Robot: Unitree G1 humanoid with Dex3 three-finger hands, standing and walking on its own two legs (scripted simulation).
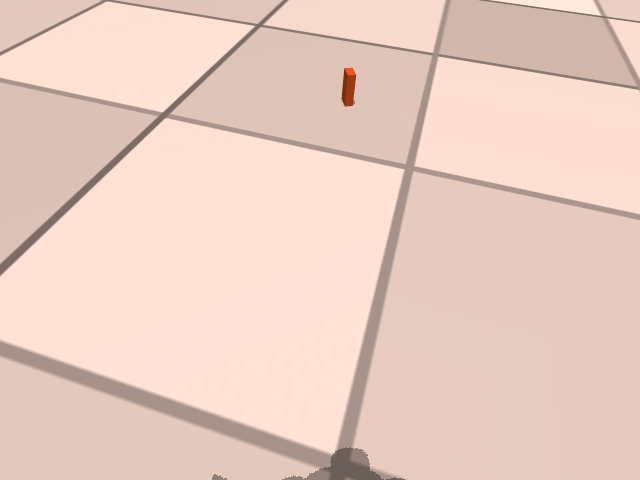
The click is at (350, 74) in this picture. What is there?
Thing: carton on end
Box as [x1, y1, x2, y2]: [342, 68, 355, 105]
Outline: 344,68 342,100 344,105 352,105 355,74 352,68
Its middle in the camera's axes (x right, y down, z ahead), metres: +0.18 -0.91 +2.34
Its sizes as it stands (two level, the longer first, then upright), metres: 0.092 0.051 0.195
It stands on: the floor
